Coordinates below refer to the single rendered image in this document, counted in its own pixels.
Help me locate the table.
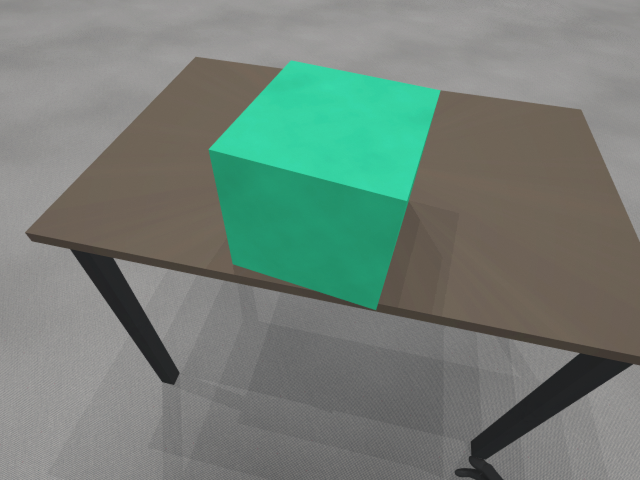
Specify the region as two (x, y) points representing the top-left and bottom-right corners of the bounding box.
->
(25, 57), (640, 460)

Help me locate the carton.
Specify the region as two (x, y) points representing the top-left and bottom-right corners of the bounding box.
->
(208, 60), (441, 310)

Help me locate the right robot hand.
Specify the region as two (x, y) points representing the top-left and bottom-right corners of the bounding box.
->
(455, 456), (503, 480)

